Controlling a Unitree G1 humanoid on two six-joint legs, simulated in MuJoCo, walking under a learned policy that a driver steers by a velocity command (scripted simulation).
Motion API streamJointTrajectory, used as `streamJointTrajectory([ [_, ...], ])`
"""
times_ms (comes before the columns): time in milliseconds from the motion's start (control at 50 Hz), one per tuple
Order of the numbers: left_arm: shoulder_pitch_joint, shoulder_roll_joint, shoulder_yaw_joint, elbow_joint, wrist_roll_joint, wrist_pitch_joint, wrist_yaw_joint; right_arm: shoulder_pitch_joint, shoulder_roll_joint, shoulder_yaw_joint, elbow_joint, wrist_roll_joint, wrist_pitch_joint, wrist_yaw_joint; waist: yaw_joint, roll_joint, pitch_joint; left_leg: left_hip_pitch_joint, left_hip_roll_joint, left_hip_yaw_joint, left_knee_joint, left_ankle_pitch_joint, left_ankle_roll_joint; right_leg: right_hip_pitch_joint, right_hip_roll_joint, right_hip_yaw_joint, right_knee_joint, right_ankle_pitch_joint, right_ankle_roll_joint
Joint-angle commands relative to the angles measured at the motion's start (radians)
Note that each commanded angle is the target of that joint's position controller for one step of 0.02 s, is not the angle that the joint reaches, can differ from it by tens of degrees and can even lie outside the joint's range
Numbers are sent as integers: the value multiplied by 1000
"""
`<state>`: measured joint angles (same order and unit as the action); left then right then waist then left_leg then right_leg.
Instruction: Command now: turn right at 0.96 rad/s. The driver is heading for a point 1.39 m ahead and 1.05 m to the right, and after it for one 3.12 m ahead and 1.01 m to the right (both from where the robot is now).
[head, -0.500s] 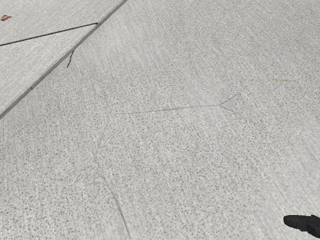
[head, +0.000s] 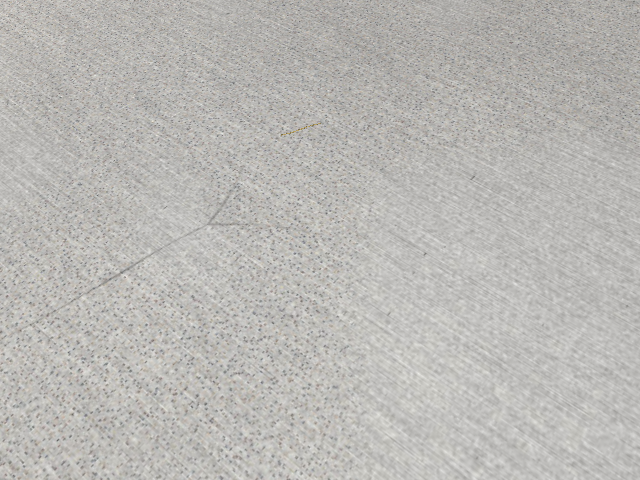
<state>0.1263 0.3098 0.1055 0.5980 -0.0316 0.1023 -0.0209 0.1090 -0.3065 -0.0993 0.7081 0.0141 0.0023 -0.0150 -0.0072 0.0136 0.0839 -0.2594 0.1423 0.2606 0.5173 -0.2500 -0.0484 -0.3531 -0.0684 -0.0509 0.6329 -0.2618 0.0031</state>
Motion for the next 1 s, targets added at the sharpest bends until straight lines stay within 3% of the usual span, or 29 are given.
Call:
streamJointTrajectory([
  [20,210,276,101,-24,6,-14,30,6,-61,-22,-65,-23,-10,16,61,-273,-171,-290,5,2,413,-274,-18,429,-186,362,-242,619,-183],
  [40,153,328,95,-60,47,-46,28,-72,-47,-13,-135,-43,-14,3,48,-350,-237,-485,-111,-193,638,-446,-56,405,-306,619,-245,638,-378],
  [60,133,274,85,-63,52,-73,19,-139,-95,-24,-140,-33,-14,-6,90,-213,-257,-511,-105,-292,712,-384,-35,392,-275,553,-282,502,-370],
  [80,152,238,74,-36,22,-92,24,-131,-99,-28,-138,-13,-25,-5,67,-169,-235,-528,-90,-331,663,-268,6,385,-212,516,-323,136,-310],
  [100,138,192,58,-31,-8,-98,28,-110,-117,-37,-117,-11,-36,-5,53,-105,-209,-533,-71,-344,605,-183,26,361,-185,521,-366,-206,-267],
  [120,111,172,44,-35,-19,-101,30,-103,-131,-45,-116,-12,-44,-2,38,-135,-173,-521,-80,-345,547,-130,31,320,-176,548,-406,-370,-258],
  [140,99,167,36,-42,-11,-105,35,-102,-130,-46,-114,-10,-55,7,29,-166,-153,-497,-98,-341,522,-81,31,291,-157,554,-433,-421,-252],
  [180,111,169,32,-39,5,-117,46,-109,-117,-45,-108,-5,-81,19,28,-163,-138,-462,-127,-339,420,-6,26,279,-130,537,-448,-369,-239],
  [280,159,178,27,-19,1,-131,59,-151,-73,-30,-110,3,-112,33,40,-186,-90,-347,-187,-339,195,73,-15,190,-65,510,-424,-258,-232],
  [300,184,226,37,9,74,-112,14,-78,-56,-3,-64,-83,-40,55,56,-272,-97,-317,-173,-269,242,41,-37,158,2,480,-418,-303,-212],
  [340,185,187,26,-3,57,-100,-21,-145,-67,1,-102,-57,-4,55,77,-217,-46,-277,-174,-262,198,2,-64,74,21,516,-402,-296,-219],
  [380,170,196,26,-14,51,-102,-27,-178,-74,8,-129,-35,-9,50,74,-193,-41,-213,-173,-288,123,-22,-60,47,8,580,-378,-298,-226],
  [420,88,202,25,-40,48,-112,-19,-88,-97,5,-112,-20,-25,36,10,-164,-54,-13,-162,-314,47,-3,-24,-53,-4,631,-351,-289,-207],
  [460,19,141,6,-58,54,-128,-12,168,-156,-14,-44,-30,-47,8,-129,-33,-107,370,-112,-324,-41,-25,17,-273,77,553,-126,-312,-153],
  [480,40,30,-26,-64,52,-147,-10,311,-241,-30,-28,-64,-60,-7,-175,212,-203,526,116,-571,-154,-337,37,-353,215,353,254,-352,-118],
  [500,48,21,-37,-107,24,-147,-1,265,-314,-40,-45,-83,-61,-5,-112,322,-188,486,289,-1036,-358,-681,68,-554,246,261,468,-281,-105],
  [520,43,74,-33,-84,45,-133,7,167,-241,-29,-68,-74,-57,4,-60,176,-105,377,310,-1017,-349,-666,85,-574,126,235,582,-156,-96],
  [540,29,113,-23,-63,67,-125,-8,139,-168,-8,-77,-58,-54,8,-47,97,-76,318,253,-856,-316,-563,80,-551,98,205,595,-88,-86],
  [600,13,102,-24,-34,76,-106,-62,200,-107,18,-32,-46,-66,2,-48,118,-49,273,110,-473,-325,-204,63,-509,30,146,628,49,-52],
  [720,-147,57,-50,-64,66,-95,-80,344,-57,33,57,-47,-102,20,-65,80,47,286,87,-184,-373,148,55,-584,18,74,596,177,-68],
  [800,-297,15,-83,-105,67,-97,-99,423,-74,35,119,-53,-104,4,-78,70,106,329,70,-36,-390,501,36,-508,37,-92,325,139,-113],
  [840,-274,6,-92,-92,63,-98,-92,406,-114,33,126,-50,-99,-8,-28,85,59,326,70,36,-307,1056,23,-301,115,-182,198,106,-166],
  [880,-105,60,-71,-42,61,-97,-72,387,-192,17,128,-47,-77,-27,89,143,-59,367,123,32,-71,1443,29,-86,179,-180,160,37,-204],
  [900,80,106,-49,12,56,-99,-58,340,-223,8,113,-50,-63,-29,182,162,-145,327,153,10,139,1493,50,98,197,-142,152,-14,-235],
  [920,316,164,-15,87,56,-110,-36,284,-224,8,86,-52,-54,-20,278,147,-241,162,157,-16,442,1337,76,399,201,-60,66,-29,-278],
  [940,325,205,14,126,45,-109,-9,283,-154,19,84,-64,-55,-1,229,4,-230,-113,26,-32,763,391,72,608,124,87,-6,-69,-295],
  [960,217,309,31,82,62,-90,-1,299,-62,44,-29,-54,-71,15,89,-218,-277,-522,-132,-102,1105,-255,16,814,-116,613,-104,-122,-422],
  [980,294,305,38,70,61,-82,3,177,-138,37,-93,-45,-98,14,164,-55,-356,-619,-124,-301,1127,-158,23,828,-158,804,-268,-176,-470],
  [1000,287,276,34,102,55,-89,11,138,-131,44,-107,-40,-114,14,130,-1,-217,-641,-76,-327,1036,-109,29,700,-163,776,-357,-148,-437],
])
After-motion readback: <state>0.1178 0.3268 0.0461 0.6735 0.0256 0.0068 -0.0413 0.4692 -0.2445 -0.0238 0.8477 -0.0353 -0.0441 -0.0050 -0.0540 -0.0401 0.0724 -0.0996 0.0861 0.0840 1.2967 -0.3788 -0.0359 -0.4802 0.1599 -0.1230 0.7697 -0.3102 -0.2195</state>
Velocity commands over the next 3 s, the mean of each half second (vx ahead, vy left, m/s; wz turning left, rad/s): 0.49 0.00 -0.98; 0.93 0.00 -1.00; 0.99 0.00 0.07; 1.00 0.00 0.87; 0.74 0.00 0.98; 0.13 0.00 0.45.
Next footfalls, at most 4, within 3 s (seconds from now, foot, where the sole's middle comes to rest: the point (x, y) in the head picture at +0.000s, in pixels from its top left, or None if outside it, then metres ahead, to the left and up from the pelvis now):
0.46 left None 0.25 0.06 -0.77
0.94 right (529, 461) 0.45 -0.34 -0.77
1.36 left None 0.77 -0.70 -0.77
1.78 right None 0.91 -1.14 -0.77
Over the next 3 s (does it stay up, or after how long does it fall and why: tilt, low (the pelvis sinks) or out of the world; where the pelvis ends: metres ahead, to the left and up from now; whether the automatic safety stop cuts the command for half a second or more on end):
stays up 1.52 -1.22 0.00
